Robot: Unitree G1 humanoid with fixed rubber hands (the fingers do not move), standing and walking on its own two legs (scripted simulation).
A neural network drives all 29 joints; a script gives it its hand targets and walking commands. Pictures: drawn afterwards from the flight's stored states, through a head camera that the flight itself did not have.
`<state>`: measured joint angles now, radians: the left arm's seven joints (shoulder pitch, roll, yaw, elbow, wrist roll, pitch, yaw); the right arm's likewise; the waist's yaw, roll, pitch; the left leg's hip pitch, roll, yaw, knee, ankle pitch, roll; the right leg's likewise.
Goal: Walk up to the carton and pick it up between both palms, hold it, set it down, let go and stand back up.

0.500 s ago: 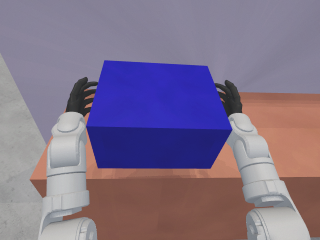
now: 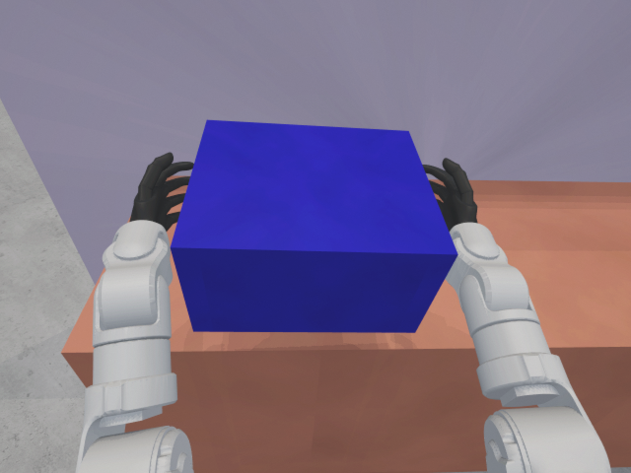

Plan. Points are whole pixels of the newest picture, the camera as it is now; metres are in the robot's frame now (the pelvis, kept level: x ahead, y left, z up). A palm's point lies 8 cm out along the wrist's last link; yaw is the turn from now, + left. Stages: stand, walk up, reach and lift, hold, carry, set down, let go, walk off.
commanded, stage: hold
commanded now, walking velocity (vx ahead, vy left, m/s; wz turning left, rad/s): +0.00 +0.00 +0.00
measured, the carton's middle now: (308, 224) +0.39 -0.01 +0.16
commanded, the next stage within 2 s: none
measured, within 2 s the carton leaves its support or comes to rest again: neither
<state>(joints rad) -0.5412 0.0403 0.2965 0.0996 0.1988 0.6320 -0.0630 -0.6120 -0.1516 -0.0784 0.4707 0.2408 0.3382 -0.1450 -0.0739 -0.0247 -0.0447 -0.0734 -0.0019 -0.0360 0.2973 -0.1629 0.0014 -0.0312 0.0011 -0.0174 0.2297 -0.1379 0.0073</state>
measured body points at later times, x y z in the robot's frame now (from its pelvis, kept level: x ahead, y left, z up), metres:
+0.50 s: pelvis +0.00 +0.00 +0.00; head -0.04 +0.02 +0.45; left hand +0.37 +0.18 +0.19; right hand +0.37 -0.19 +0.18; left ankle +0.00 +0.12 -0.75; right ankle +0.00 -0.12 -0.75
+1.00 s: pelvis +0.00 +0.00 +0.00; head -0.04 +0.02 +0.45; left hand +0.37 +0.18 +0.19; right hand +0.37 -0.19 +0.18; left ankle +0.00 +0.12 -0.75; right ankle +0.00 -0.12 -0.75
